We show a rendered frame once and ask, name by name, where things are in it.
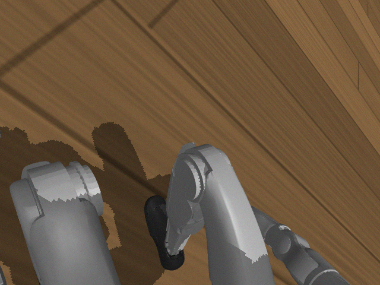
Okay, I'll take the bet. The right robot foot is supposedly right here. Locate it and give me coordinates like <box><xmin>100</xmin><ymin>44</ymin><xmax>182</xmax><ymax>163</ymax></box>
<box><xmin>144</xmin><ymin>195</ymin><xmax>185</xmax><ymax>270</ymax></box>

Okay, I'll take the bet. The right robot arm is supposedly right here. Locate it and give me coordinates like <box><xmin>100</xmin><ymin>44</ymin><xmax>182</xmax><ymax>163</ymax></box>
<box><xmin>265</xmin><ymin>224</ymin><xmax>351</xmax><ymax>285</ymax></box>

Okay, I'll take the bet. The right robot hand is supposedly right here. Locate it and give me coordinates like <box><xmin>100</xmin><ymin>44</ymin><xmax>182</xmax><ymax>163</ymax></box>
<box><xmin>251</xmin><ymin>206</ymin><xmax>279</xmax><ymax>242</ymax></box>

